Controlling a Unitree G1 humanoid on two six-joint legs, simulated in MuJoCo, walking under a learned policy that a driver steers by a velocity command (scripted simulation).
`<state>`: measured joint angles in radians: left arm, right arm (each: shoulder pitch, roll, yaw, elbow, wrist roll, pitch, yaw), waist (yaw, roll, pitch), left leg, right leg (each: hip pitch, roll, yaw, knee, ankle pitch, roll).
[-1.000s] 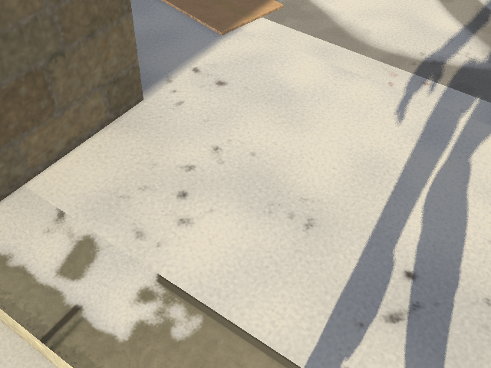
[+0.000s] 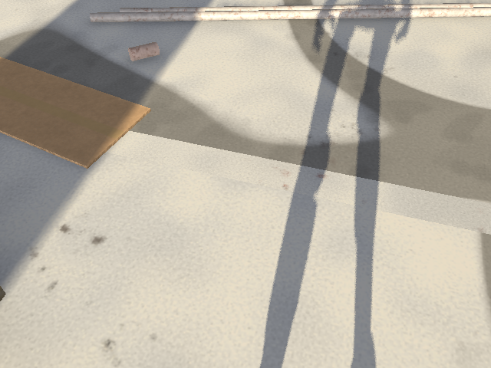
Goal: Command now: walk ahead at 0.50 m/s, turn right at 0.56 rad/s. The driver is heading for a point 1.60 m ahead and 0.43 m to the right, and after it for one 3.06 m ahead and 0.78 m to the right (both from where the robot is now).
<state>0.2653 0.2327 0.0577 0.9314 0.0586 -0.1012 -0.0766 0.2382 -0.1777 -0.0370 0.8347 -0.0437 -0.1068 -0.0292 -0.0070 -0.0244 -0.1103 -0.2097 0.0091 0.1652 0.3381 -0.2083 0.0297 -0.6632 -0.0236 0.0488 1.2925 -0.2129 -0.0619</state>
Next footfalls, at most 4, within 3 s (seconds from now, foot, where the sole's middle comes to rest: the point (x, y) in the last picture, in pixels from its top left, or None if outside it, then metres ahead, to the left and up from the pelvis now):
0.32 right None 0.33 -0.16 -0.78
0.82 left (279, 344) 0.63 -0.07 -0.78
1.32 right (390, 305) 0.75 -0.41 -0.78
1.86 left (345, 214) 1.11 -0.33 -0.78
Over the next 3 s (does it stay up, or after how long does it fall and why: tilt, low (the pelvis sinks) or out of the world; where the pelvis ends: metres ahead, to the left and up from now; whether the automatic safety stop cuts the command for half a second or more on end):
stays up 1.36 -0.54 -0.01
